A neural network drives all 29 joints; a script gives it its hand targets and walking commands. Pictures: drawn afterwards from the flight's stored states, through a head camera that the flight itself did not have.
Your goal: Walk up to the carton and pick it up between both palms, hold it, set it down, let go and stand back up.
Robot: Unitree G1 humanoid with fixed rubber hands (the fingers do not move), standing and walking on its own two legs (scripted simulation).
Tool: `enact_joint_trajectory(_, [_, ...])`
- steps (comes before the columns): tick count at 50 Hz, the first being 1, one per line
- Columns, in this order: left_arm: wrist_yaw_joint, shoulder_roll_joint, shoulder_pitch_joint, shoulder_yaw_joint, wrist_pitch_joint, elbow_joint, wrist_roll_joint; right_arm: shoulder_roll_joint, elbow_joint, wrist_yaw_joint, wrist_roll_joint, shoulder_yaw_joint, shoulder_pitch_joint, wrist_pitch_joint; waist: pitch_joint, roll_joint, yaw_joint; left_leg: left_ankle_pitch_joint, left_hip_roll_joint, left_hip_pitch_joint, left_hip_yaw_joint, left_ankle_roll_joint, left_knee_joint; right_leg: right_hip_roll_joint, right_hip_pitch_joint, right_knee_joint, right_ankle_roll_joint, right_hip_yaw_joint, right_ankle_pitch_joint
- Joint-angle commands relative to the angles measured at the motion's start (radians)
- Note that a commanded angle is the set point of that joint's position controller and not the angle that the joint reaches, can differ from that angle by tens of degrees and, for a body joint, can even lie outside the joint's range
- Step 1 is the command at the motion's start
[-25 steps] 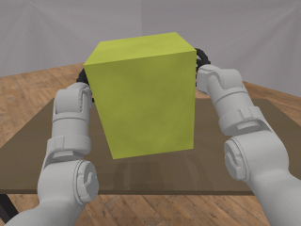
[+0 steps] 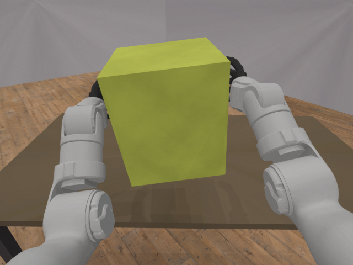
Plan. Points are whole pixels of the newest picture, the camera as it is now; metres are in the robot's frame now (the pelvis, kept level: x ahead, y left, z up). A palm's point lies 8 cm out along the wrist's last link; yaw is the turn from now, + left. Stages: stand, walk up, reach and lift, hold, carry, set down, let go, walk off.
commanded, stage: hold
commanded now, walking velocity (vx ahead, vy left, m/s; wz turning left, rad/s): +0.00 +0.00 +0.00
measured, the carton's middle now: (169, 109) +0.38 +0.00 +0.27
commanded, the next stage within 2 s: none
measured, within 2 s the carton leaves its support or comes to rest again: neither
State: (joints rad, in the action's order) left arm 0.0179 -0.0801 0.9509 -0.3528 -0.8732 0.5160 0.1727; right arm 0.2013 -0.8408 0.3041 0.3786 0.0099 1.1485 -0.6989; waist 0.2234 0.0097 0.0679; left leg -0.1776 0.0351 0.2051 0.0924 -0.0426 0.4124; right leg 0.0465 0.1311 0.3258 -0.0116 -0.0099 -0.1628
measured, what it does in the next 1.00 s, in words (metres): stands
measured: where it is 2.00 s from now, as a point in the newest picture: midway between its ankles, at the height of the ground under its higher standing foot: outside the picture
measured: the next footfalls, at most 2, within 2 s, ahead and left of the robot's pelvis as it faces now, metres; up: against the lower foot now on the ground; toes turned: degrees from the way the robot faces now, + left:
none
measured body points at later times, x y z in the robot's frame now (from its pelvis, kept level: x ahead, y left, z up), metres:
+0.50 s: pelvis +0.00 +0.00 +0.00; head -0.10 +0.01 +0.44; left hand +0.38 +0.15 +0.28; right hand +0.38 -0.16 +0.31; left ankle +0.03 +0.14 -0.75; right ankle +0.01 -0.11 -0.75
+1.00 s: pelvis +0.00 +0.00 +0.00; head -0.10 +0.01 +0.44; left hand +0.39 +0.16 +0.29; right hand +0.38 -0.15 +0.32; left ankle +0.03 +0.14 -0.75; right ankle +0.01 -0.11 -0.75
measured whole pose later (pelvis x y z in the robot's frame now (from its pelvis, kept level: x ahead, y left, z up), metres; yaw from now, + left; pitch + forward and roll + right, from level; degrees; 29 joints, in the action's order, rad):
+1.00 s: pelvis +0.00 +0.00 +0.00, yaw +1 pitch -1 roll -2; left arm 0.02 -0.10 0.99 -0.36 -0.87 0.57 0.17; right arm 0.20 -0.88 0.30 0.37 0.01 1.18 -0.70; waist 0.24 0.02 0.06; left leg -0.17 0.03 0.22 0.11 -0.05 0.41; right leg 0.05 0.14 0.32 -0.01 -0.01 -0.16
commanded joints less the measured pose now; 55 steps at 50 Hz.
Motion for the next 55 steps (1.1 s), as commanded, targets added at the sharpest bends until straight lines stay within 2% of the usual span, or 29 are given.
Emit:
enact_joint_trajectory(1, [-0.132, 0.532, 1.01, 0.343, 0.089, -0.23, -0.198, -0.7, 0.243, -0.193, 0.205, 0.136, 0.806, 0.012, 0.273, 0.045, 0.002, 0.079, -0.069, -0.064, -0.047, -0.02, -0.084, 0.043, -0.105, -0.034, 0.052, -0.008, 0.104])
enact_joint_trajectory(4, [-0.133, 0.537, 1.067, 0.382, 0.103, -0.291, -0.228, -0.711, 0.303, -0.198, 0.214, 0.141, 0.848, 0.029, 0.389, 0.065, 0.021, 0.139, -0.076, -0.11, -0.046, -0.021, -0.063, 0.043, -0.129, -0.033, 0.058, -0.013, 0.171])
enact_joint_trajectory(5, [-0.117, 0.556, 1.078, 0.398, 0.103, -0.314, -0.249, -0.72, 0.357, -0.208, 0.238, 0.175, 0.92, 0.043, 0.449, 0.071, -0.019, 0.191, -0.074, -0.121, -0.042, -0.02, -0.046, 0.053, -0.123, -0.016, 0.055, -0.009, 0.203])
enact_joint_trajectory(6, [-0.113, 0.542, 1.036, 0.41, 0.101, -0.324, -0.247, -0.706, 0.317, -0.196, 0.225, 0.163, 0.813, 0.024, 0.421, 0.087, 0.029, 0.224, -0.077, -0.138, -0.044, -0.038, -0.038, 0.049, -0.131, -0.011, 0.063, -0.012, 0.261])
enact_joint_trajectory(9, [-0.121, 0.519, 1.0, 0.345, 0.083, -0.217, -0.186, -0.693, 0.239, -0.206, 0.204, 0.146, 0.824, 0.012, 0.258, 0.056, -0.001, 0.125, -0.074, -0.073, -0.047, -0.019, -0.073, 0.045, -0.107, -0.037, 0.055, -0.009, 0.152])
enact_joint_trajectory(12, [-0.137, 0.499, 0.933, 0.309, 0.074, -0.211, -0.147, -0.677, 0.208, -0.2, 0.205, 0.135, 0.77, 0.009, 0.249, 0.044, -0.008, 0.141, -0.073, -0.079, -0.05, -0.013, -0.078, 0.037, -0.146, -0.045, 0.058, -0.018, 0.184])
enact_joint_trajectory(14, [-0.14, 0.511, 0.955, 0.343, 0.083, -0.269, -0.207, -0.706, 0.333, -0.192, 0.226, 0.176, 0.836, 0.023, 0.362, -0.002, 0.0, 0.235, -0.08, -0.109, -0.044, -0.009, -0.042, 0.04, -0.195, -0.022, 0.082, -0.021, 0.329])
enact_joint_trajectory(16, [-0.151, 0.5, 0.998, 0.383, 0.094, -0.311, -0.243, -0.733, 0.425, -0.171, 0.23, 0.198, 0.834, 0.018, 0.43, -0.006, 0.048, 0.232, -0.097, -0.126, -0.053, -0.005, -0.032, 0.028, -0.218, -0.017, 0.089, -0.031, 0.387])
enact_joint_trajectory(17, [-0.137, 0.504, 0.972, 0.369, 0.087, -0.349, -0.216, -0.73, 0.408, -0.172, 0.249, 0.211, 0.805, 0.009, 0.442, 0.016, 0.026, 0.286, -0.092, -0.124, -0.043, -0.018, -0.028, 0.039, -0.241, 0.005, 0.078, -0.031, 0.433])
enact_joint_trajectory(18, [-0.136, 0.504, 0.95, 0.352, 0.075, -0.291, -0.184, -0.725, 0.371, -0.177, 0.253, 0.212, 0.816, 0.003, 0.342, 0.021, 0.003, 0.265, -0.092, -0.113, -0.046, -0.018, -0.039, 0.048, -0.192, -0.004, 0.075, -0.015, 0.369])
enact_joint_trajectory(20, [-0.14, 0.537, 0.981, 0.408, 0.07, -0.364, -0.206, -0.68, 0.357, -0.174, 0.241, 0.171, 0.774, 0.006, 0.366, 0.108, 0.041, 0.26, -0.076, -0.138, -0.043, -0.046, -0.044, 0.052, -0.168, -0.008, 0.062, -0.006, 0.322])
enact_joint_trajectory(21, [-0.14, 0.528, 0.948, 0.38, 0.064, -0.327, -0.186, -0.667, 0.316, -0.178, 0.234, 0.164, 0.761, 0.0, 0.302, 0.091, 0.036, 0.227, -0.073, -0.131, -0.046, -0.036, -0.058, 0.048, -0.154, -0.02, 0.06, -0.013, 0.267])
enact_joint_trajectory(22, [-0.141, 0.525, 0.944, 0.359, 0.06, -0.301, -0.183, -0.698, 0.377, -0.187, 0.238, 0.204, 0.835, 0.01, 0.353, 0.034, -0.023, 0.218, -0.075, -0.131, -0.046, -0.016, -0.056, 0.052, -0.168, -0.022, 0.062, -0.008, 0.232])
enact_joint_trajectory(25, [-0.155, 0.521, 0.937, 0.336, 0.059, -0.162, -0.176, -0.679, 0.304, -0.193, 0.186, 0.138, 0.869, 0.006, 0.195, 0.007, 0.0, 0.068, -0.072, -0.072, -0.048, -0.004, -0.085, 0.042, -0.089, -0.058, 0.062, -0.016, 0.102])
enact_joint_trajectory(27, [-0.145, 0.527, 1.003, 0.358, 0.075, -0.198, -0.209, -0.702, 0.363, -0.194, 0.216, 0.164, 0.926, 0.022, 0.313, 0.011, 0.0, 0.105, -0.074, -0.096, -0.051, -0.004, -0.074, 0.043, -0.109, -0.058, 0.057, -0.017, 0.136])
enact_joint_trajectory(28, [-0.138, 0.54, 1.029, 0.401, 0.091, -0.274, -0.258, -0.736, 0.428, -0.189, 0.23, 0.183, 0.918, 0.031, 0.412, 0.032, 0.006, 0.206, -0.079, -0.096, -0.052, -0.009, -0.042, 0.045, -0.16, -0.03, 0.057, -0.024, 0.268])
enact_joint_trajectory(30, [-0.121, 0.527, 1.064, 0.355, 0.097, -0.257, -0.22, -0.735, 0.288, -0.199, 0.231, 0.172, 0.843, 0.001, 0.34, 0.028, -0.003, 0.154, -0.08, -0.095, -0.038, -0.01, -0.054, 0.049, -0.102, -0.037, 0.061, -0.022, 0.175])
enact_joint_trajectory(34, [-0.133, 0.516, 0.998, 0.319, 0.084, -0.177, -0.198, -0.71, 0.217, -0.196, 0.19, 0.116, 0.825, -0.001, 0.256, 0.012, -0.005, 0.079, -0.073, -0.056, -0.042, -0.007, -0.071, 0.039, -0.098, -0.051, 0.06, -0.02, 0.114])
enact_joint_trajectory(36, [-0.139, 0.475, 0.992, 0.27, 0.087, -0.143, -0.187, -0.733, 0.254, -0.193, 0.199, 0.151, 0.864, 0.006, 0.287, -0.038, -0.026, 0.082, -0.08, -0.054, -0.047, 0.022, -0.072, 0.03, -0.121, -0.047, 0.073, -0.021, 0.143])
enact_joint_trajectory(39, [-0.135, 0.5, 1.072, 0.328, 0.104, -0.198, -0.22, -0.725, 0.264, -0.198, 0.192, 0.125, 0.878, 0.015, 0.342, 0.023, -0.001, 0.101, -0.079, -0.041, -0.046, -0.002, -0.074, 0.037, -0.128, -0.044, 0.066, -0.02, 0.161])
enact_joint_trajectory(41, [-0.146, 0.489, 0.993, 0.282, 0.095, -0.072, -0.192, -0.716, 0.256, -0.186, 0.182, 0.118, 0.896, 0.011, 0.258, -0.003, -0.002, 0.038, -0.084, -0.026, -0.049, 0.015, -0.075, 0.022, -0.086, -0.064, 0.071, -0.03, 0.113])
enact_joint_trajectory(47, [-0.144, 0.479, 1.027, 0.277, 0.107, -0.137, -0.19, -0.748, 0.265, -0.186, 0.208, 0.143, 0.877, 0.007, 0.319, 0.005, -0.018, 0.092, -0.089, -0.039, -0.048, 0.014, -0.065, 0.03, -0.133, -0.046, 0.07, -0.027, 0.158])
enact_joint_trajectory(48, [-0.14, 0.527, 1.013, 0.328, 0.107, -0.169, -0.204, -0.705, 0.278, -0.184, 0.207, 0.129, 0.865, 0.016, 0.35, 0.062, 0.029, 0.107, -0.08, -0.063, -0.042, -0.009, -0.067, 0.031, -0.131, -0.042, 0.063, -0.025, 0.174])
enact_joint_trajectory(49, [-0.138, 0.518, 1.034, 0.332, 0.112, -0.233, -0.211, -0.728, 0.27, -0.184, 0.222, 0.132, 0.834, 0.019, 0.413, 0.079, 0.011, 0.191, -0.077, -0.073, -0.04, -0.013, -0.051, 0.035, -0.187, -0.019, 0.064, -0.025, 0.264])
enact_joint_trajectory(50, [-0.141, 0.529, 0.99, 0.319, 0.098, -0.183, -0.187, -0.701, 0.267, -0.182, 0.227, 0.146, 0.853, 0.008, 0.348, 0.06, 0.002, 0.178, -0.082, -0.088, -0.04, -0.014, -0.052, 0.039, -0.14, -0.026, 0.065, -0.017, 0.231])
enact_joint_trajectory(51, [-0.147, 0.52, 1.023, 0.338, 0.096, -0.186, -0.203, -0.677, 0.239, -0.188, 0.207, 0.113, 0.839, 0.008, 0.317, 0.075, 0.034, 0.132, -0.077, -0.068, -0.044, -0.024, -0.064, 0.042, -0.121, -0.037, 0.06, -0.015, 0.178])
enact_joint_trajectory(53, [-0.141, 0.529, 0.989, 0.347, 0.1, -0.198, -0.233, -0.7, 0.323, -0.185, 0.209, 0.153, 0.875, 0.021, 0.381, 0.015, 0.016, 0.18, -0.076, -0.084, -0.039, -0.008, -0.048, 0.039, -0.16, -0.028, 0.069, -0.022, 0.246])
enact_joint_trajectory(54, [-0.144, 0.505, 0.971, 0.298, 0.091, -0.131, -0.18, -0.692, 0.222, -0.183, 0.205, 0.135, 0.829, 0.003, 0.262, 0.031, 0.006, 0.113, -0.08, -0.054, -0.042, -0.01, -0.069, 0.037, -0.127, -0.044, 0.067, -0.014, 0.162])
enact_joint_trajectory(55, [-0.145, 0.538, 1.007, 0.327, 0.098, -0.172, -0.211, -0.692, 0.246, -0.191, 0.199, 0.122, 0.854, 0.016, 0.3, 0.032, 0.019, 0.103, -0.072, -0.056, -0.039, -0.015, -0.079, 0.04, -0.11, -0.049, 0.06, -0.01, 0.14])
